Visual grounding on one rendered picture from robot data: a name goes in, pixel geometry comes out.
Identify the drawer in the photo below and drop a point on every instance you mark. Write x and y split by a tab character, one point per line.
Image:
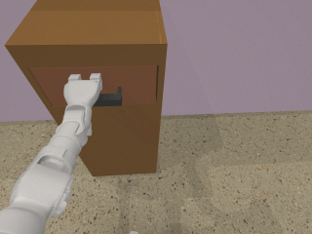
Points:
137	82

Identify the handle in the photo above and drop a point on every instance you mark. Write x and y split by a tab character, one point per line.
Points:
109	99

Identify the robot left upper arm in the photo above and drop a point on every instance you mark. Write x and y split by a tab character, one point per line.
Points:
44	193

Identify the robot left hand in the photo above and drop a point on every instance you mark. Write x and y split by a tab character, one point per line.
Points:
85	91

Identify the cabinet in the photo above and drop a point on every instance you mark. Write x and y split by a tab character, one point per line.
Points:
91	33

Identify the left robot forearm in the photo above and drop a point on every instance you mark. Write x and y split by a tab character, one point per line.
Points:
65	145

